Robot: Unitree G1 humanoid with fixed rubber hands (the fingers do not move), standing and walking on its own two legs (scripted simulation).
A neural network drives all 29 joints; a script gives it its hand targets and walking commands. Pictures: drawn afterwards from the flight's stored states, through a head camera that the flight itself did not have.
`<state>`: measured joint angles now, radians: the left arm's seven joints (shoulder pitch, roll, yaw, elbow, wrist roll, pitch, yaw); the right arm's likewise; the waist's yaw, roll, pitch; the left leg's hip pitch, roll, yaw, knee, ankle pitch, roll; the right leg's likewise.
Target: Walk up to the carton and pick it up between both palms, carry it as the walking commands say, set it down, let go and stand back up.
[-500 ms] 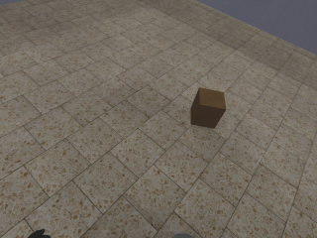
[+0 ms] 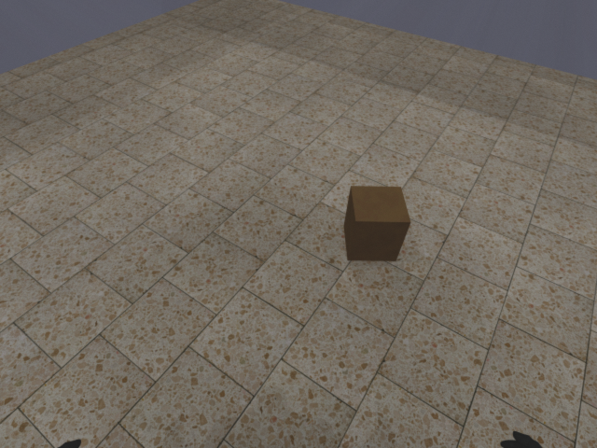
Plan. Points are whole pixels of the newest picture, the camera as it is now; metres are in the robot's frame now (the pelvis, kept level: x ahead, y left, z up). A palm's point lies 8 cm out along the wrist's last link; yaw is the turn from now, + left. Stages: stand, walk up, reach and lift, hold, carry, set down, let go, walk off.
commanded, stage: walk up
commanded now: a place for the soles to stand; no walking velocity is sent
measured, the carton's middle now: (373, 224) +1.08 -0.33 -0.65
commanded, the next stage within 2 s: none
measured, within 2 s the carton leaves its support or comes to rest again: neither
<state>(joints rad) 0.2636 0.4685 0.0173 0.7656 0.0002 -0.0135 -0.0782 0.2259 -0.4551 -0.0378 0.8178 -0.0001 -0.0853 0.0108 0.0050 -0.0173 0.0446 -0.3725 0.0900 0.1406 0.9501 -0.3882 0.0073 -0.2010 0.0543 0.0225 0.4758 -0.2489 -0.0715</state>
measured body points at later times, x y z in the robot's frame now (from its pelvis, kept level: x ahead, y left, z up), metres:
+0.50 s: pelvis +0.15 +0.04 +0.00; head +0.18 +0.06 +0.45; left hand +0.29 +0.34 -0.11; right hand +0.20 -0.31 -0.08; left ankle +0.12 +0.15 -0.74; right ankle +0.20 -0.12 -0.69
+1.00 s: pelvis +0.26 -0.03 +0.00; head +0.27 -0.03 +0.45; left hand +0.38 +0.29 -0.09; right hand +0.32 -0.37 -0.09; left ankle +0.26 +0.11 -0.70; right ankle +0.27 -0.10 -0.74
